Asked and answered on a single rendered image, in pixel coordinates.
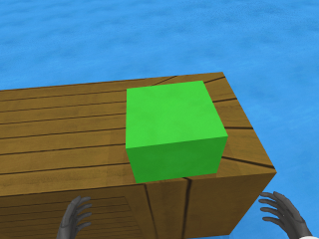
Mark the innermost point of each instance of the carton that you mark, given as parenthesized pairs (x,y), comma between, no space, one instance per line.
(173,131)

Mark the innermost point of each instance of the right robot hand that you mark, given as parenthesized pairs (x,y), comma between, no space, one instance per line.
(289,218)

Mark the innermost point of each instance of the pedestal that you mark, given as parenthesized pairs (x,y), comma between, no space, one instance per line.
(61,142)

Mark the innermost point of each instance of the left robot hand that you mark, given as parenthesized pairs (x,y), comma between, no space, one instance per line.
(68,228)

